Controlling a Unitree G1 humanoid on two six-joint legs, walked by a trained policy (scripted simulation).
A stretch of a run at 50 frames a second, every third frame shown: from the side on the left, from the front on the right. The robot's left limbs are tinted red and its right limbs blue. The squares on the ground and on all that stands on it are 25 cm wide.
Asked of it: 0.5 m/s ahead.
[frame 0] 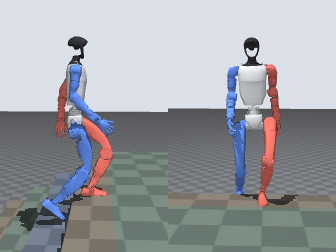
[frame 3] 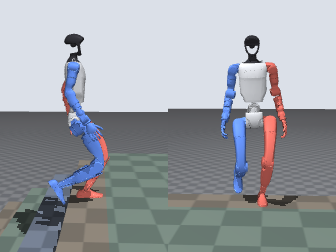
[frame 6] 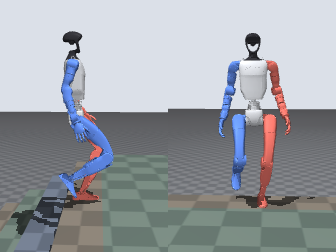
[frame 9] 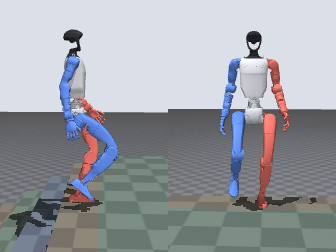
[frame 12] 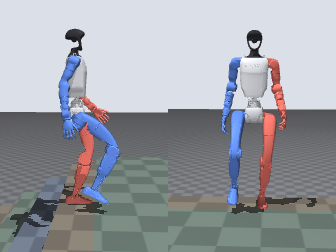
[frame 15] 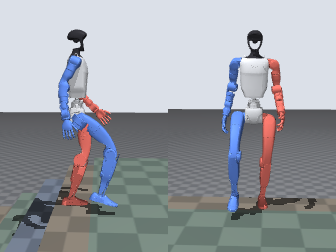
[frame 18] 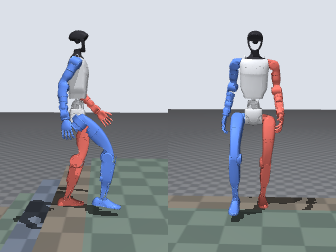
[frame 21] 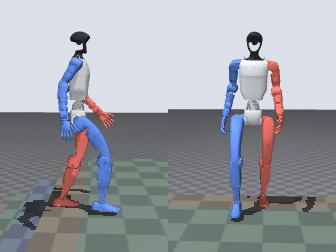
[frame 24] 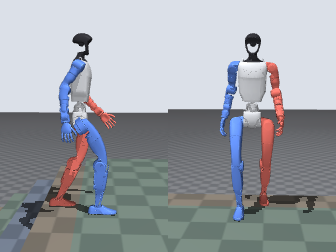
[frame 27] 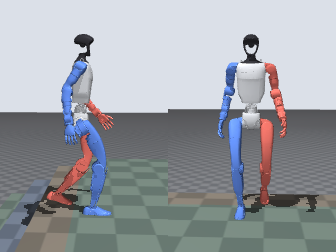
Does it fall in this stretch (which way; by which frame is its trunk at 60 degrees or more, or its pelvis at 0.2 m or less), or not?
no
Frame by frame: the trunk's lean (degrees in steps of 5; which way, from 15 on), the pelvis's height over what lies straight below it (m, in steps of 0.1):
0: 5, 0.6
3: 0, 0.7
6: 5, 0.7
9: 5, 0.7
12: 0, 0.8
15: 0, 0.8
18: 0, 0.8
21: 0, 0.8
24: 0, 0.8
27: 0, 0.8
